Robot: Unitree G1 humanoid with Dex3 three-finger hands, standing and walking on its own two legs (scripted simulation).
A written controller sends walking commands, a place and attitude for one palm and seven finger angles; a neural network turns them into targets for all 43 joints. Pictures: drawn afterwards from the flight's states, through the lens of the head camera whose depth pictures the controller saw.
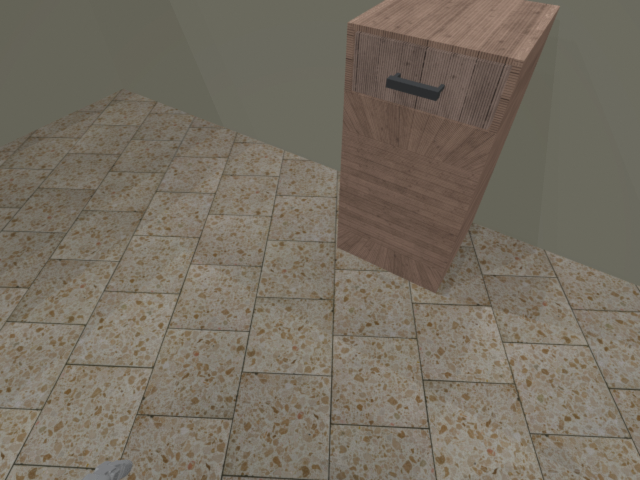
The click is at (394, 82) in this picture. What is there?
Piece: drawer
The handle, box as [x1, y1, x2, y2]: [386, 73, 444, 100]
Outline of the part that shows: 386,80 387,87 434,100 437,99 439,93 444,86 443,84 441,84 437,88 403,79 399,77 400,73 396,73 393,76 390,75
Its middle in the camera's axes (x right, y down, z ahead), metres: +0.24 -0.39 +0.99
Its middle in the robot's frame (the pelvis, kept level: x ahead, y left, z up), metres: +1.02 -0.20 +0.02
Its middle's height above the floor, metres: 0.79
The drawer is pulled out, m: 0.00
